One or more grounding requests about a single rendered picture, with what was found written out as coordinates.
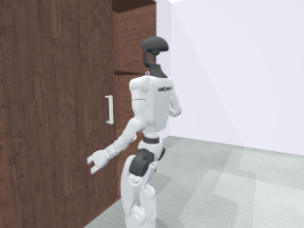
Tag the wardrobe door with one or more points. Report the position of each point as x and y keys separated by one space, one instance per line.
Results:
x=56 y=69
x=7 y=219

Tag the robot left hand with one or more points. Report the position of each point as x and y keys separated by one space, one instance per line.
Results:
x=99 y=159

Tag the robot right upper arm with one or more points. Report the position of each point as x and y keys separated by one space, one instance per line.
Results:
x=175 y=109

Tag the handle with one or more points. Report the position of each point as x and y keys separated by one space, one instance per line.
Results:
x=110 y=102

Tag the robot left upper arm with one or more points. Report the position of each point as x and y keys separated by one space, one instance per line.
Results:
x=138 y=88

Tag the robot thigh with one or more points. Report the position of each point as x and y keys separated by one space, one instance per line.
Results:
x=147 y=193
x=134 y=168

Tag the robot left thigh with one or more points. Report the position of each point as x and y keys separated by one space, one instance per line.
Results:
x=134 y=168

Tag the robot right thigh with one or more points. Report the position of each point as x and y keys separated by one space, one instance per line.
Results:
x=147 y=193

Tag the robot left forearm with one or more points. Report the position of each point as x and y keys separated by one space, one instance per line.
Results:
x=128 y=137

